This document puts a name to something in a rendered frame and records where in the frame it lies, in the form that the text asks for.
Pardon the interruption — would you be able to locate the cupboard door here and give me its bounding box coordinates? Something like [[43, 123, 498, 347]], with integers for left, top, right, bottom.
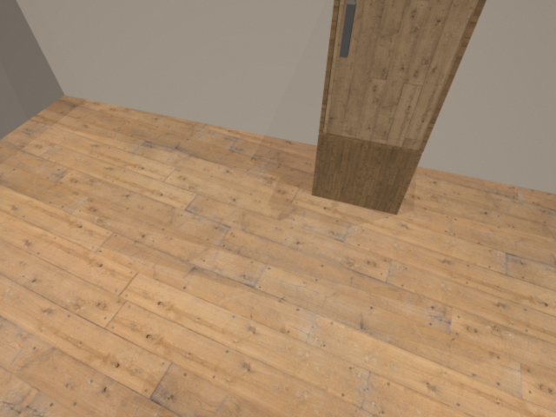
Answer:
[[323, 0, 479, 150]]

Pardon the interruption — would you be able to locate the handle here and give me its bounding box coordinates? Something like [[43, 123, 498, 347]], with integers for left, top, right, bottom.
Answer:
[[339, 0, 356, 58]]

